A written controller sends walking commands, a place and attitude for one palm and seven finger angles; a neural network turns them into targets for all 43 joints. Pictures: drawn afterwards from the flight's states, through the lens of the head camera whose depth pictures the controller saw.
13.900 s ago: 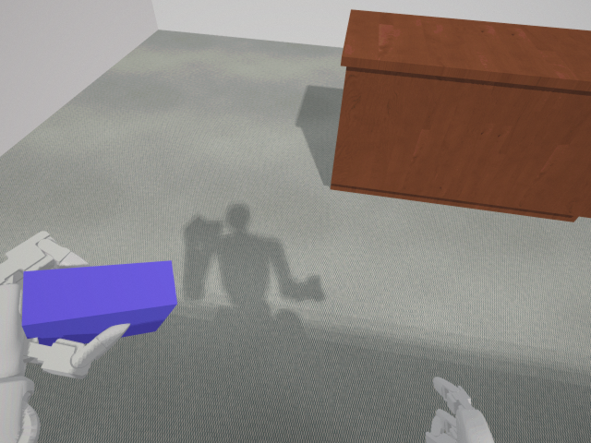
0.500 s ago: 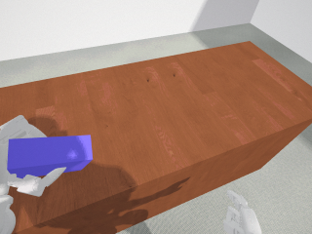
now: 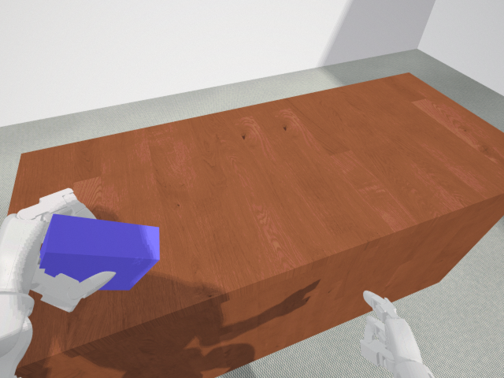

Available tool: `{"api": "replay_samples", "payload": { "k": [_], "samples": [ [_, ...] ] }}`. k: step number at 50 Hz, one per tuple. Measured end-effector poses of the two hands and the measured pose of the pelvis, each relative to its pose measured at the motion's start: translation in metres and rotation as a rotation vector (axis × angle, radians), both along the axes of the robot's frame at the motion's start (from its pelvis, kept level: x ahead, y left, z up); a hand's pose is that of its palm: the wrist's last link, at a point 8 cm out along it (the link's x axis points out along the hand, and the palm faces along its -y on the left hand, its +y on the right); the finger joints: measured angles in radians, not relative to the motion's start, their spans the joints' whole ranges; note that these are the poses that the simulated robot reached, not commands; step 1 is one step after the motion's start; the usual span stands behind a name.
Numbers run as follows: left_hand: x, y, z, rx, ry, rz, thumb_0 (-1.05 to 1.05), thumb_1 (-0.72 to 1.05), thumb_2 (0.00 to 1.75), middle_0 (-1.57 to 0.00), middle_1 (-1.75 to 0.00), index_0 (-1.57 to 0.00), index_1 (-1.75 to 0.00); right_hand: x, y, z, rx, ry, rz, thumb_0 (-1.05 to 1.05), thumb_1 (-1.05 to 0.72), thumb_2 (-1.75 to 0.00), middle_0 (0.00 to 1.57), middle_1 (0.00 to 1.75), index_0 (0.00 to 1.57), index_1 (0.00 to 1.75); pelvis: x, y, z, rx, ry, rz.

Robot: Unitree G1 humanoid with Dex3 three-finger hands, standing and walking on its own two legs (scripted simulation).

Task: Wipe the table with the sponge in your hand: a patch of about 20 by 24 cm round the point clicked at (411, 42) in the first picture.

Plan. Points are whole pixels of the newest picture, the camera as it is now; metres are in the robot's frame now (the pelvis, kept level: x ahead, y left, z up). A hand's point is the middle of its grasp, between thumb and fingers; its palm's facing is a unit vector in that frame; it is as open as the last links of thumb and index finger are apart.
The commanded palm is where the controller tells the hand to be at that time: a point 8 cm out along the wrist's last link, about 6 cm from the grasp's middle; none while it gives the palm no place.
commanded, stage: turn the palm down, sponge in hand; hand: left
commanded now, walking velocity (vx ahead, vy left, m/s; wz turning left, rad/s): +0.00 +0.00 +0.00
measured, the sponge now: (113, 258) +0.23 +0.21 +0.12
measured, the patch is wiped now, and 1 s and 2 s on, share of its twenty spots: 0.00 0.00 0.00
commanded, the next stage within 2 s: move the sponge above the wiping area in 1.90 s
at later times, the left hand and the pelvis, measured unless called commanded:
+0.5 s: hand (77, 244) +0.23 +0.24 +0.16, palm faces +0.29 -0.51 -0.81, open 8.8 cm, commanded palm +0.19 +0.27 +0.20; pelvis +0.01 -0.04 +0.00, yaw +1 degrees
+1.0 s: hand (60, 245) +0.23 +0.27 +0.15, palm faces +0.20 -0.30 -0.93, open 8.8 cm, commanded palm +0.20 +0.27 +0.20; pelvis +0.01 -0.01 +0.00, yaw +0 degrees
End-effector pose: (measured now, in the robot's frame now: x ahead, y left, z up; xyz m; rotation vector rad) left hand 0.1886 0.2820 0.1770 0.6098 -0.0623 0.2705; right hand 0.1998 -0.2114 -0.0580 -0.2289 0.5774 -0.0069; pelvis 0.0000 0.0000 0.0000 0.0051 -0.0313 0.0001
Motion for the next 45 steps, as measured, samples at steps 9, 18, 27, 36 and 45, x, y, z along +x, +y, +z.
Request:
{"api": "replay_samples", "payload": {
  "k": [9,18,27,36,45],
  "samples": [
    [-0.014,0.011,0.015,0.138,-0.063,0.187,0.0,-0.4,1.08,-0.85,-1.43,-0.85,-1.43,0.011,-0.009,-0.013,-0.029,0.041,0.046,0.02,-0.91,-0.9,0.2,0.3,0.21,0.3,-0.003,-0.022,-0.004,-0.005,-0.004,0.041],
    [0.003,-0.019,0.017,0.257,0.073,0.076,0.0,-0.4,1.08,-0.85,-1.43,-0.85,-1.43,0.01,-0.029,-0.017,-0.003,0.037,-0.029,0.02,-0.91,-0.9,0.2,0.3,0.21,0.3,0.005,-0.034,-0.001,0.003,-0.008,0.018],
    [0.002,-0.016,0.022,0.364,0.112,0.144,0.0,-0.4,1.08,-0.85,-1.43,-0.86,-1.43,0.007,-0.055,-0.024,-0.029,0.088,-0.079,0.02,-0.91,-0.9,0.2,0.3,0.21,0.3,0.015,-0.039,-0.001,0.005,0.005,0.01],
    [0.005,-0.021,0.016,0.455,0.152,0.137,0.0,-0.4,1.08,-0.85,-1.43,-0.86,-1.44,0.019,-0.053,-0.021,-0.036,0.065,-0.099,0.02,-0.91,-0.9,0.2,0.3,0.21,0.3,0.018,-0.033,-0.002,0.005,0.008,0.009],
    [0.012,-0.008,0.021,0.526,0.196,0.205,0.0,-0.4,1.08,-0.86,-1.43,-0.86,-1.44,0.036,-0.022,-0.009,0.008,0.029,-0.06,0.02,-0.91,-0.9,0.2,0.3,0.21,0.3,0.016,-0.022,0.002,0.002,-0.007,0.006]
  ]
}}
